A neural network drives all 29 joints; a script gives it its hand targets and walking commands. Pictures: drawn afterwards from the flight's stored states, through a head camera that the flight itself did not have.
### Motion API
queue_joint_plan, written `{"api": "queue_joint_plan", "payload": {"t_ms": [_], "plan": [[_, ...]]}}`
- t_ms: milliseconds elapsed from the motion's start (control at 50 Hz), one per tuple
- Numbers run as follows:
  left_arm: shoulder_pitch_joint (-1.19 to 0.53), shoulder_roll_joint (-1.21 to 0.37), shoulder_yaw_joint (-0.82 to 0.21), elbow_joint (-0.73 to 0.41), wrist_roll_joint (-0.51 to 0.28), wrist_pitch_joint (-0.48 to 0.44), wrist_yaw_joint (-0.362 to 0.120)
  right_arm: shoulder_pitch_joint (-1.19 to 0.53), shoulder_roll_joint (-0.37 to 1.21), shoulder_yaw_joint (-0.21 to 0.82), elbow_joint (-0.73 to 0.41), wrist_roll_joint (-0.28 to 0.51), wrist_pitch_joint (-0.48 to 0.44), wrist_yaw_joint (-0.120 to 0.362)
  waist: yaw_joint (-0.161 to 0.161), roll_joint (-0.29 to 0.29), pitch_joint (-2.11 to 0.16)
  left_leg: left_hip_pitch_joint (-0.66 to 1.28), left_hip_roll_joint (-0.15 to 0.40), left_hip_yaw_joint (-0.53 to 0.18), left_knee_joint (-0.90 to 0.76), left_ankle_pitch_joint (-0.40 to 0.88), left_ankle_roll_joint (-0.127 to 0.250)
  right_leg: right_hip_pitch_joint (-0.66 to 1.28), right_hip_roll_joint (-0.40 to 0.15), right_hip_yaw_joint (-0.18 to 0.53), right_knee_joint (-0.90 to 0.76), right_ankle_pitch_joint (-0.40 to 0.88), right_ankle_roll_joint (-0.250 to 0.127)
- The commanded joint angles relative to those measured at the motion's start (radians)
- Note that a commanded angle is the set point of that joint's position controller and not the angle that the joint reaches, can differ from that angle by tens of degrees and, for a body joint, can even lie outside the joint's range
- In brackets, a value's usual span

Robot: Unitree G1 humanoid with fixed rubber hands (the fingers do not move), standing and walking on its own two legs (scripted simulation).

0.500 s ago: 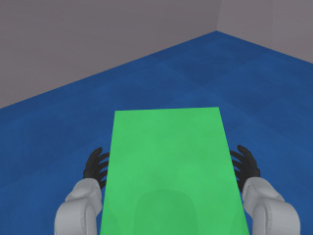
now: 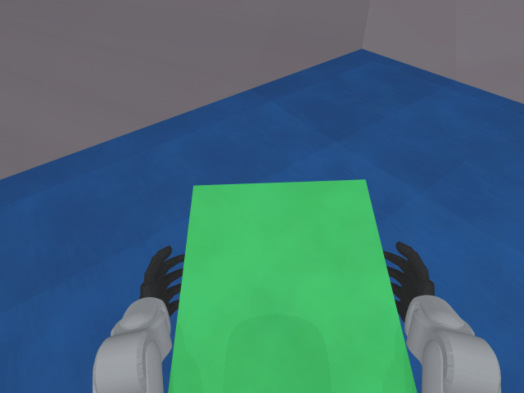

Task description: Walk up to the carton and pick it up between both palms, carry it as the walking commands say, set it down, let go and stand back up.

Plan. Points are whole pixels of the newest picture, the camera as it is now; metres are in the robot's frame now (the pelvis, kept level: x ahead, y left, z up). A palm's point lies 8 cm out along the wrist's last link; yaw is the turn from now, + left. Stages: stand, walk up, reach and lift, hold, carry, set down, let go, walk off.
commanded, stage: carry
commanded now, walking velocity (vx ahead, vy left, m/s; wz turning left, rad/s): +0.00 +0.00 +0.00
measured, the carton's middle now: (282, 300) +0.27 +0.00 +0.02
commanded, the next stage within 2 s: none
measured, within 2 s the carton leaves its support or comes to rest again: neither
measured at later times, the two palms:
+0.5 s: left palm (159, 303) +0.24 +0.17 +0.08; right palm (415, 301) +0.24 -0.18 +0.08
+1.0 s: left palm (161, 302) +0.24 +0.17 +0.07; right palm (413, 299) +0.25 -0.18 +0.07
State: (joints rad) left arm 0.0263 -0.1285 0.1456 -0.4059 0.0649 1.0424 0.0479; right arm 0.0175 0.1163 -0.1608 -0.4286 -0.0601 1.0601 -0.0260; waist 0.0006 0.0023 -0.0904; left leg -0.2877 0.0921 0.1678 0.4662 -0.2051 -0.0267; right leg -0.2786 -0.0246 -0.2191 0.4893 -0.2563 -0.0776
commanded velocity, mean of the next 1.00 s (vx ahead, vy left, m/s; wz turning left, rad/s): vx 0.00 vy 0.00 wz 0.00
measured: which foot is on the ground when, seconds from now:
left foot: down 0.00-1.00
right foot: down 0.00-1.00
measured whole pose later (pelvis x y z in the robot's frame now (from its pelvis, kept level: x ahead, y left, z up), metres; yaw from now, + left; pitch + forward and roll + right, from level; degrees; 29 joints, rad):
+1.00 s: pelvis +0.00 +0.00 +0.00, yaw +0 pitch +2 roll +1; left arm 0.01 -0.13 0.15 -0.33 0.08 0.98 0.04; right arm 0.00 0.10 -0.15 -0.35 -0.07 1.00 -0.02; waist 0.00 0.00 -0.09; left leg -0.29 0.10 0.17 0.47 -0.21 -0.03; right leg -0.28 -0.02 -0.22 0.50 -0.26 -0.08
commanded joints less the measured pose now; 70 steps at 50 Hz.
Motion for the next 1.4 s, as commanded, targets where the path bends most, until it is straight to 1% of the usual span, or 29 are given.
{"api": "queue_joint_plan", "payload": {"t_ms": [0, 1120, 1140, 1160, 1180, 1200, 1220, 1240, 1260, 1280, 1340, 1380], "plan": [[-0.352, -0.6, -0.652, -0.087, -0.226, 0.004, -0.064, -0.348, 0.57, 0.637, -0.076, 0.219, 0.001, 0.056, 0.001, -0.015, -0.141, 0.058, 0.057, -0.083, -0.049, 0.053, 0.025, 0.048, -0.145, 0.156, -0.113, 0.176, 0.009], [-0.37, -0.562, -0.601, 0.005, -0.188, -0.078, -0.075, -0.363, 0.531, 0.593, 0.012, 0.18, -0.088, 0.067, 0.005, -0.019, -0.154, 0.053, 0.062, -0.079, -0.041, 0.057, 0.021, 0.054, -0.147, 0.162, -0.101, 0.199, 0.013], [-0.378, -0.609, -0.65, -0.08, -0.225, -0.071, -0.073, -0.369, 0.577, 0.642, -0.071, 0.213, -0.081, 0.065, 0.006, -0.014, -0.147, 0.046, 0.062, -0.081, -0.038, 0.079, 0.016, 0.057, -0.163, 0.167, -0.099, 0.255, 0.019], [-0.372, -0.727, -0.772, -0.299, -0.32, -0.037, -0.063, -0.371, 0.695, 0.767, -0.296, 0.307, -0.046, 0.056, 0.007, -0.016, -0.152, 0.043, 0.068, -0.081, -0.027, 0.106, 0.007, 0.065, -0.19, 0.173, -0.088, 0.339, 0.032], [-0.307, -0.722, -0.767, -0.284, -0.325, 0.005, -0.051, -0.318, 0.687, 0.762, -0.295, 0.306, -0.002, 0.048, 0.008, -0.022, -0.172, 0.04, 0.071, -0.082, 0.0, 0.151, 0.001, 0.083, -0.217, 0.179, -0.065, 0.452, 0.041], [-0.25, -0.68, -0.749, -0.247, -0.311, 0.041, -0.043, -0.264, 0.647, 0.737, -0.261, 0.288, 0.037, 0.042, 0.007, -0.027, -0.195, 0.037, 0.063, -0.077, 0.034, 0.194, 0.001, 0.105, -0.232, 0.186, -0.041, 0.569, 0.036], [-0.216, -0.641, -0.74, -0.234, -0.301, 0.069, -0.039, -0.236, 0.616, 0.722, -0.249, 0.278, 0.066, 0.039, 0.003, -0.038, -0.21, 0.028, 0.051, -0.069, 0.063, 0.202, 0.004, 0.12, -0.245, 0.19, -0.02, 0.672, 0.022], [-0.198, -0.616, -0.736, -0.234, -0.298, 0.089, -0.038, -0.224, 0.601, 0.718, -0.247, 0.274, 0.089, 0.038, 0.002, -0.057, -0.21, 0.01, 0.04, -0.063, 0.086, 0.179, 0.008, 0.13, -0.26, 0.196, -0.006, 0.745, 0.005], [-0.2, -0.603, -0.738, -0.244, -0.297, 0.103, -0.039, -0.227, 0.597, 0.72, -0.253, 0.273, 0.105, 0.038, 0.003, -0.077, -0.2, -0.014, 0.03, -0.059, 0.105, 0.134, 0.011, 0.134, -0.275, 0.207, -0.004, 0.779, -0.011], [-0.215, -0.6, -0.742, -0.255, -0.298, 0.112, -0.041, -0.24, 0.598, 0.725, -0.262, 0.275, 0.115, 0.041, 0.004, -0.096, -0.183, -0.041, 0.018, -0.058, 0.119, 0.075, 0.012, 0.131, -0.292, 0.224, -0.013, 0.777, -0.026], [-0.265, -0.63, -0.754, -0.288, -0.305, 0.126, -0.048, -0.268, 0.621, 0.74, -0.291, 0.285, 0.131, 0.051, 0.008, -0.15, -0.145, -0.106, -0.018, -0.061, 0.178, -0.112, 0.007, 0.103, -0.355, 0.287, -0.065, 0.644, -0.075], [-0.274, -0.656, -0.758, -0.295, -0.307, 0.131, -0.052, -0.269, 0.638, 0.74, -0.292, 0.288, 0.137, 0.057, 0.009, -0.169, -0.142, -0.117, -0.031, -0.071, 0.218, -0.197, 0.013, 0.079, -0.378, 0.303, -0.072, 0.598, -0.096]]}}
